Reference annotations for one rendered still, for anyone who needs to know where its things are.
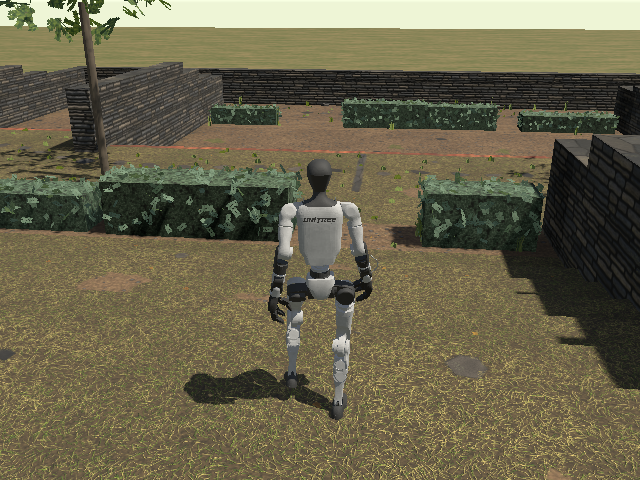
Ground right robot hand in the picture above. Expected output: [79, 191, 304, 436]
[352, 278, 373, 302]

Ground left robot thigh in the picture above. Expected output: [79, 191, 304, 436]
[287, 277, 307, 327]

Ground left robot hand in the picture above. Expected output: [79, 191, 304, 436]
[268, 295, 292, 324]

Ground left robot shin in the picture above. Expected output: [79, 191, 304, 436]
[286, 310, 300, 376]

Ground robot left upper arm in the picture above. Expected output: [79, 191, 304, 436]
[278, 202, 299, 260]

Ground robot right upper arm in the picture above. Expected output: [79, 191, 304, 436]
[340, 202, 366, 257]

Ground left robot forearm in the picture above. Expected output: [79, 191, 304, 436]
[269, 245, 288, 298]

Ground right robot forearm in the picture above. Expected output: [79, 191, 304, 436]
[355, 241, 372, 283]

